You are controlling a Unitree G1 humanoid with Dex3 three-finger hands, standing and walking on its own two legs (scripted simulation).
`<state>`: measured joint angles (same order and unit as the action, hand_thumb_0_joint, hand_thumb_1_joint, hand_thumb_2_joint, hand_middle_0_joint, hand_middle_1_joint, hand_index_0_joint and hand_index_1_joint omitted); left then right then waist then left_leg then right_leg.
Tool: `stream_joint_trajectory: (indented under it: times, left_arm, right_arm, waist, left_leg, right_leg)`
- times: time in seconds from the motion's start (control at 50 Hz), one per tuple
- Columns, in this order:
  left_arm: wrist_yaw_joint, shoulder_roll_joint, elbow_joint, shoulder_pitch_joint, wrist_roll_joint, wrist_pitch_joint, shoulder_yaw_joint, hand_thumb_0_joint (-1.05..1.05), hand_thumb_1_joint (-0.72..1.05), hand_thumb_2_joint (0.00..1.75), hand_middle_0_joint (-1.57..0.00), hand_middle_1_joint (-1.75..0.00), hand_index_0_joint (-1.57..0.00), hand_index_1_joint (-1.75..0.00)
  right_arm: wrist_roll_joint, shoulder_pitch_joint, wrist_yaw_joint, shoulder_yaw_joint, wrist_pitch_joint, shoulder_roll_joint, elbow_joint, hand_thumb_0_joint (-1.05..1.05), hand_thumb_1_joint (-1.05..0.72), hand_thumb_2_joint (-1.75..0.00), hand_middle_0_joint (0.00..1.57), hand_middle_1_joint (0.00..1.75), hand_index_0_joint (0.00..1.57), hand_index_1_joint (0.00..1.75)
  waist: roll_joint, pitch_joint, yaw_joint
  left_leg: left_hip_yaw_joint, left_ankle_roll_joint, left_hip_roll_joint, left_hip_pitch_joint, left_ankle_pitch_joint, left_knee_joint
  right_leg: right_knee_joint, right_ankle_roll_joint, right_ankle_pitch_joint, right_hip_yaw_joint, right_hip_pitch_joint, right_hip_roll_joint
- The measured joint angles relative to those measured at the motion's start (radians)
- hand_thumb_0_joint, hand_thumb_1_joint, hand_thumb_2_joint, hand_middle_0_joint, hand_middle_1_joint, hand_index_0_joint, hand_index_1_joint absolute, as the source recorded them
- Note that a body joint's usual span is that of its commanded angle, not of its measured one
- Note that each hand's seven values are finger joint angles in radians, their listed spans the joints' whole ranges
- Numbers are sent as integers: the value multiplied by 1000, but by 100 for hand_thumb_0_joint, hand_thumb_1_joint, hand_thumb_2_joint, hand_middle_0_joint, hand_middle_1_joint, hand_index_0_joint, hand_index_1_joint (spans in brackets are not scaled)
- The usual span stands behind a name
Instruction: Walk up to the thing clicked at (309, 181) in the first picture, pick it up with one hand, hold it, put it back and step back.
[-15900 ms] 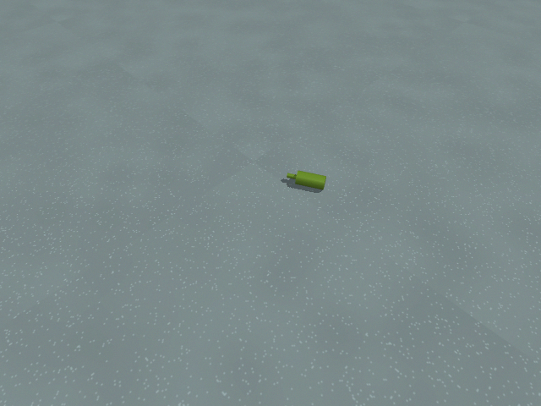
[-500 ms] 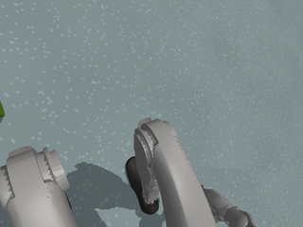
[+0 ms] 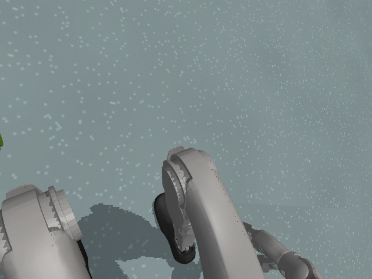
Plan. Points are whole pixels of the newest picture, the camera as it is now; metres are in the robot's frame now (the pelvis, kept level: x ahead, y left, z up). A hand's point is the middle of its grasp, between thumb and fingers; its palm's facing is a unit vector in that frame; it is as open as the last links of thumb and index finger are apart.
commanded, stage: close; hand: left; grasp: from above
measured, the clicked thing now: out of the picture +0.41 +0.37 -0.26
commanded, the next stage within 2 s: settle in 0.78 s
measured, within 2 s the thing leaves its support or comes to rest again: leaves its support in 1.12 s
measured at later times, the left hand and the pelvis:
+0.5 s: hand out of the picture +0.38 +0.34 -0.24, palm faces -0.43 -0.16 -0.89, open 9.8 cm; pelvis +0.00 +0.00 +0.00, yaw +0 degrees
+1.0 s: hand out of the picture +0.39 +0.34 -0.24, palm faces -0.44 -0.18 -0.88, open 9.7 cm; pelvis +0.00 +0.00 +0.00, yaw +0 degrees
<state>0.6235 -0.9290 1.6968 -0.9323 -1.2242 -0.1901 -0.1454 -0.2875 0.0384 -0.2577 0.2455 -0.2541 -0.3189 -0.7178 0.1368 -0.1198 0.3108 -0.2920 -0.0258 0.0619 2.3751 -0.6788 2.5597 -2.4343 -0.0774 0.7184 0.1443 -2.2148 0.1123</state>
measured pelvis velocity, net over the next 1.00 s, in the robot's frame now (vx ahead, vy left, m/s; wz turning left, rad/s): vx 0.00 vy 0.00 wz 0.00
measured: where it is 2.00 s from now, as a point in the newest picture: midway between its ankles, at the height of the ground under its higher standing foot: (133, 259)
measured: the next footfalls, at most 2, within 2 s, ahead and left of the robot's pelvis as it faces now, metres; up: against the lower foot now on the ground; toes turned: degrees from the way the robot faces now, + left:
none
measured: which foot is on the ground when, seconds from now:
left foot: down 0.00-1.00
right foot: down 0.00-1.00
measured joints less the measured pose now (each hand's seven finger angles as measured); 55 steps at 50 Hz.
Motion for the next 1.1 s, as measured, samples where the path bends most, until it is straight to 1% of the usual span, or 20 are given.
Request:
stream_joint_trajectory:
  times: [0.04, 0.1, 0.16, 0.22, 0.32, 0.42, 0.5, 0.58, 0.64, 0.7, 0.8, 0.9, 0.98, 1.04, 1.06, 1.1]
  left_arm:
    - [-27, -10, -11, 3, 9, -6, 2, 0, 5, 58, -49, -68, -52, -65]
    - [-58, -23, -40, 15, 15, -29, -7, 0, 7, 56, -51, -66, -55, -63]
    - [-71, -27, -67, 32, 13, -55, -4, 0, 9, 55, -53, -63, -58, -61]
    - [-71, -25, -84, 47, 1, -76, 3, 0, 10, 53, -54, -61, -60, -59]
    - [-52, -17, -87, 71, -27, -106, 1, 0, 10, 50, -56, -58, -63, -56]
    - [-13, -6, -67, 79, -59, -116, -6, 0, 9, 47, -60, -56, -66, -54]
    - [21, 14, -58, 75, -72, -104, 18, 1, 8, 44, -62, -54, -69, -51]
    - [48, 29, -44, 65, -76, -81, 32, 1, 8, 41, -65, -51, -72, -48]
    - [57, 35, -33, 54, -70, -70, 44, 1, 6, 39, -68, -49, -75, -46]
    - [55, 39, -24, 45, -62, -57, 52, 1, 5, 39, -71, -45, -77, -44]
    - [50, 38, -20, 36, -37, -37, 43, 0, 4, 38, -74, -40, -80, -41]
    - [27, 26, -12, 26, -22, -35, 25, 0, 4, 38, -76, -37, -82, -38]
    - [3, 14, -8, 20, -16, -34, 24, 0, 3, 38, -77, -36, -82, -38]
    - [-17, 8, -33, 34, -14, -42, -11, 0, 2, 38, -77, -37, -83, -38]
    - [-23, 10, -48, 40, -10, -41, -13, 0, 2, 38, -77, -37, -83, -38]
    - [-40, 18, -82, 52, -5, -39, -2, 0, 2, 39, -77, -37, -83, -39]
  right_arm:
    - [0, 4, 2, 1, 4, 1, -3, 0, -90, -90, 20, 29, 21, 30]
    - [1, 7, 6, 4, 14, 4, -8, 0, -90, -90, 20, 29, 20, 30]
    - [-1, 8, 10, 7, 31, 8, -11, 0, -90, -90, 20, 29, 20, 30]
    - [-5, 5, 10, 11, 47, 13, -12, 0, -90, -90, 20, 29, 20, 30]
    - [-11, -4, 9, 18, 59, 19, -8, 0, -90, -90, 20, 29, 21, 30]
    - [-19, -13, 11, 20, 60, 19, 0, 0, -90, -90, 20, 29, 21, 30]
    - [-23, -19, 17, 14, 55, 17, -13, 0, -90, -90, 20, 29, 21, 30]
    - [-21, -21, 20, 5, 41, 12, -26, 0, -90, -90, 20, 29, 21, 30]
    - [-18, -17, 15, -1, 27, 5, -33, 0, -90, -90, 20, 29, 20, 30]
    - [-12, -12, 7, -4, 15, -1, -34, 0, -90, -90, 20, 29, 20, 30]
    - [-2, -4, 1, -4, 0, -4, -33, 0, -90, -90, 20, 29, 20, 30]
    - [-2, 2, -5, 4, -8, -5, -20, 0, -90, -90, 20, 29, 20, 30]
    - [-3, 0, -5, 9, -12, -4, -10, 0, -90, -90, 20, 29, 21, 30]
    - [-3, 4, -1, 4, -7, -4, -3, 0, -91, -90, 20, 29, 21, 30]
    - [-3, 7, 1, 1, -4, -3, -3, 0, -91, -90, 20, 29, 21, 30]
    - [-1, 12, 1, -3, 2, -1, -6, 0, -91, -90, 20, 29, 20, 30]
  waist:
    - [3, -5, 0]
    - [6, -14, -3]
    - [5, -17, -10]
    - [5, -18, -17]
    - [6, -13, -23]
    - [9, -6, -23]
    - [12, 5, -25]
    - [10, 9, -23]
    - [6, 12, -22]
    - [2, 13, -21]
    - [1, 14, -17]
    - [3, 7, -11]
    - [3, 1, -6]
    - [-3, -2, -6]
    - [-4, -1, -9]
    - [-8, 5, -17]
  left_leg:
    - [0, -3, -1, -4, -5, 1]
    - [-4, -6, -5, -10, -12, 3]
    - [-9, -9, -7, -14, -17, 4]
    - [-13, -11, -8, -20, -20, 4]
    - [-19, -13, -9, -26, -18, 9]
    - [-20, -11, -8, -21, -3, 12]
    - [-15, -9, -7, -13, 6, 11]
    - [-8, -4, -5, -8, 8, 9]
    - [-3, -1, -5, -5, 7, 6]
    - [0, 2, -2, -6, 2, 5]
    - [1, 2, -1, -5, -2, 2]
    - [-2, -2, -3, -10, -3, 4]
    - [-6, -5, -5, -11, -2, 7]
    - [-8, -7, -6, -10, -2, 7]
    - [-7, -7, -6, -9, -3, 6]
    - [-5, -8, -6, -9, -5, 4]
  right_leg:
    - [-2, 0, 6, 0, 3, -2]
    - [-4, 0, 14, 3, 11, -4]
    - [-2, 2, 20, 8, 18, -6]
    - [-1, 4, 23, 11, 25, -6]
    - [-3, 5, 17, 15, 30, -4]
    - [-5, 6, 1, 15, 23, -2]
    - [-6, 9, -7, 12, 14, 0]
    - [-5, 5, -8, 7, 10, 0]
    - [-4, 6, -5, 3, 8, -1]
    - [-3, 3, -1, 0, 9, -1]
    - [0, 0, 1, 0, 7, 0]
    - [-3, 2, 3, 2, 11, -2]
    - [-6, 3, 2, 5, 11, -2]
    - [-6, 3, 2, 6, 10, -3]
    - [-6, 4, 3, 6, 9, -3]
    - [-5, 6, 6, 4, 7, -4]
